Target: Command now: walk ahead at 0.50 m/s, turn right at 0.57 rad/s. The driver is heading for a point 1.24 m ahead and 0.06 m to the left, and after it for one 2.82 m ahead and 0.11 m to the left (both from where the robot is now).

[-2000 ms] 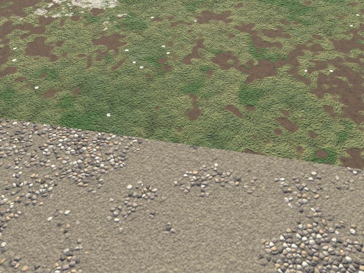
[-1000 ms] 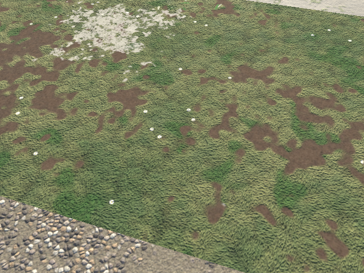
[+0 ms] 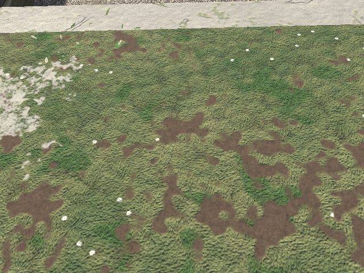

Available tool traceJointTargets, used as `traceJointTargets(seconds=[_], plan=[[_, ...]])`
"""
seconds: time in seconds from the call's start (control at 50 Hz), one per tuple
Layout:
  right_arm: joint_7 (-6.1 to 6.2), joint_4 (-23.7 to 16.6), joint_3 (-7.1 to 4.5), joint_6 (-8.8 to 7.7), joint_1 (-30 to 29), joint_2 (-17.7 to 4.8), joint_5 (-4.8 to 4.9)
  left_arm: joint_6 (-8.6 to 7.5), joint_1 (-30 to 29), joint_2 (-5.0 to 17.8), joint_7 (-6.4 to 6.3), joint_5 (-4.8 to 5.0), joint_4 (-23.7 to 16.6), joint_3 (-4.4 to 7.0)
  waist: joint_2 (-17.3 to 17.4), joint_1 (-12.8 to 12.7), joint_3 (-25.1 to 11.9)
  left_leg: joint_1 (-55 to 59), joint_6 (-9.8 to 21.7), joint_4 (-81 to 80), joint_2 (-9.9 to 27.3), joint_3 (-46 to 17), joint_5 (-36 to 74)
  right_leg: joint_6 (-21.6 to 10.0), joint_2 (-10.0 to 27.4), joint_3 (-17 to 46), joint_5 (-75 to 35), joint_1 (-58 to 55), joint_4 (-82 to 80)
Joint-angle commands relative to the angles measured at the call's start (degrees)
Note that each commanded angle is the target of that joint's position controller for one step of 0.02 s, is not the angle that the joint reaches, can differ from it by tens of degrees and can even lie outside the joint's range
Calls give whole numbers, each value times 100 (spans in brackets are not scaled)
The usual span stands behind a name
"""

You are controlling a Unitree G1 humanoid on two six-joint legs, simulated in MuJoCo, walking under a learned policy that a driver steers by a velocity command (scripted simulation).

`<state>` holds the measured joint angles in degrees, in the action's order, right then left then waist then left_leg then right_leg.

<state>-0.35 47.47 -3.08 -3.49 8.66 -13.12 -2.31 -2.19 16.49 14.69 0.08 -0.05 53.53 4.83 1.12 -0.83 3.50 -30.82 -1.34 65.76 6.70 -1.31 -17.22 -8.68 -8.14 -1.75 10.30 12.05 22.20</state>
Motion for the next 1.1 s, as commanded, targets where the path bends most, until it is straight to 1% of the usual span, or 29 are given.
traceJointTargets(seconds=[0.02, 0.16, 0.24, 0.26, 0.3, 0.32, 0.34, 0.36, 0.38, 0.4, 0.42, 0.44, 0.46, 0.5, 0.56, 0.64, 0.7, 0.76, 0.82, 0.84, 0.86, 0.88, 0.9, 0.92, 0.94, 0.96, 0.98, 1.02, 1.1], plan=[[-37, -245, -73, 160, 314, -392, -43, -182, 220, 790, -12, 25, -337, 137, -147, 160, -278, -440, -181, -526, 38, 112, 421, -776, 1497, 1609, -1899, -301, -1048], [-90, -804, -12, 155, -1105, -487, 13, -133, 986, 843, -18, -6, -370, 130, -438, -388, -133, -1132, -209, -2127, -210, 76, 1485, -518, 1441, 1921, -1918, -1153, -897], [-148, -1023, 67, 56, -1536, -462, 46, -147, 1226, 788, -76, -69, -332, 79, -543, -543, -64, -862, 5, -2934, -404, 230, 1620, -431, 1559, 1897, -2538, -1546, -673], [-153, -1051, 71, 29, -1506, -486, 54, -159, 1214, 803, -98, -80, -328, 71, -580, -501, -52, -638, 99, -3125, -439, 221, 1587, -369, 1626, 1928, -2697, -1579, -623], [-127, -932, 26, -21, -960, -621, 62, -196, 956, 923, -123, -86, -367, 76, -635, -180, -119, 320, 327, -3519, -602, 248, 1291, -158, 1682, 1866, -3391, -1420, -361], [-77, -769, -39, -49, -438, -761, 72, -218, 857, 1013, -115, -95, -373, 92, -640, 43, -337, 997, 438, -3605, -789, 320, 1014, -66, 1619, 1789, -4176, -1396, 133], [-11, -518, -102, -100, 384, -873, 78, -232, 759, 1046, -81, -97, -365, 90, -434, 452, -743, 1944, 569, -3963, -861, 387, 1123, 42, 1360, 1537, -4404, -1282, 1117], [75, -388, -180, -157, 1240, -1151, -20, -260, 786, 821, -43, -73, -456, 21, -104, 782, -1370, 3251, 807, -4010, -42, -452, 617, 132, 1078, 1356, -3160, -496, 2495], [94, -346, -322, -142, 1699, -1784, -152, -263, 1519, 251, -16, 123, -544, -85, 1202, 507, -2089, 4737, 1521, -4331, 1549, -3095, 186, 400, 137, 808, 420, 1208, 4503], [18, -267, -312, -40, 1439, -1539, 44, -247, 1616, 621, -34, -23, -444, -49, 1190, 347, -1989, 4401, 1772, -5072, 1756, -4514, -394, 355, 94, 916, 1790, 1954, 5186], [-8, -404, -208, -17, 804, -1066, 106, -203, 1141, 704, -25, -109, -469, -34, 439, 168, -930, 3489, 1691, -5156, 1541, -3592, -827, 354, 470, 955, 1320, 2225, 5331], [-36, -425, -115, -40, 505, -717, 107, -207, 651, 649, 28, -149, -560, -71, -26, 190, -494, 2832, 1546, -5262, 1204, -2740, -472, 363, 676, 919, 962, 2173, 5005], [-27, -356, -68, -69, 458, -605, 77, -184, 475, 567, 69, -146, -624, -85, 80, 98, -280, 2468, 1374, -5386, 913, -2120, 101, 376, 833, 858, 837, 2061, 4679], [-16, -156, -33, -155, 625, -573, 111, -74, 551, 465, 139, -231, -602, -124, 377, -48, -269, 2135, 1234, -5523, 590, -1417, 1059, 471, 950, 738, 722, 1732, 4320], [-54, 49, -65, -265, 969, -701, 187, -11, 302, 386, 186, -251, -686, -170, 361, -76, -277, 2256, 1356, -5707, 544, -1004, 1776, 592, 1090, 496, 446, 2060, 3995], [-60, 240, -53, -236, 1315, -685, 205, -16, -769, 270, 228, -227, -1028, -274, 303, 136, -25, 2428, 1313, -5957, 332, -531, 1958, 787, 1334, 159, -347, 2531, 2846], [-57, 365, -67, -232, 1578, -769, 207, -40, -1365, 146, 247, -185, -1196, -363, 322, 303, 8, 2527, 1208, -5887, 260, -265, 2361, 813, 1254, -55, -812, 2235, 1882], [-37, 483, -73, -205, 1813, -834, 176, -62, -1735, 210, 222, -159, -1304, -374, 334, 410, 25, 2886, 1167, -5680, 411, -248, 2738, 727, 1133, -159, -800, 2031, 1342], [10, 574, -81, -153, 1844, -899, 144, -113, -1754, 315, 176, -169, -1364, -335, 339, 312, 40, 3203, 1111, -5231, 609, -428, 3419, 549, 992, -130, -310, 1675, 971], [26, 579, -94, -136, 1768, -958, 141, -149, -1442, 372, 144, -185, -1277, -300, 337, 142, -86, 3234, 1055, -4844, 593, -445, 3983, 481, 861, -139, -97, 1234, 776], [28, 583, -96, -113, 1678, -985, 166, -208, -757, 452, 98, -218, -1048, -245, 198, -187, -419, 3110, 966, -4055, 414, -316, 4384, 375, 713, -194, -183, 336, 346], [23, 524, -54, -119, 1645, -866, 206, -288, 174, 724, 23, -316, -767, -142, -58, -532, -1027, 2423, 854, -2930, 130, -142, 3757, 192, 1081, 181, -249, -1080, 266], [1, 221, 72, -143, 1726, -404, 323, -320, 1001, 1297, -68, -458, -727, -7, -931, -729, -1897, 945, 658, -1074, -419, 203, 1406, -177, 2755, 2072, 382, -2682, 67], [39, 263, 40, -91, 2199, -370, 347, -216, 953, 1527, -44, -321, -670, 83, -1602, -473, -2171, -244, 626, 58, -1008, 173, -1429, -600, 3549, 3750, 521, -2951, -564], [73, 354, -86, -4, 1770, -815, 212, -176, 483, 999, -16, -193, -742, -29, -648, -355, -1314, -526, 692, 342, -604, -219, -995, -414, 3179, 3150, 1060, -2195, -664], [16, 303, -75, -9, 1514, -674, 210, -202, 11, 641, 4, -152, -799, -127, -545, -191, -652, -494, 682, 167, -408, -239, -490, -254, 2896, 2349, 876, -1413, -925], [-20, 320, -65, 25, 1432, -554, 203, -237, -217, 437, 14, -153, -803, -175, -545, -61, -389, -301, 645, -32, -266, -199, -195, -69, 2633, 1767, 520, -937, -1151], [-110, 363, -77, 173, 1494, -446, 75, -318, -251, 333, -31, -117, -711, -204, -700, 143, -191, -44, 522, -148, -155, -132, 69, 113, 2337, 982, -119, -446, -1352], [-217, 146, -94, 298, 963, -338, 67, -463, 57, 454, -53, -66, -535, -139, -518, 199, -116, -602, 391, -209, -75, -44, 728, 56, 2284, 217, -1004, -575, -1517]])
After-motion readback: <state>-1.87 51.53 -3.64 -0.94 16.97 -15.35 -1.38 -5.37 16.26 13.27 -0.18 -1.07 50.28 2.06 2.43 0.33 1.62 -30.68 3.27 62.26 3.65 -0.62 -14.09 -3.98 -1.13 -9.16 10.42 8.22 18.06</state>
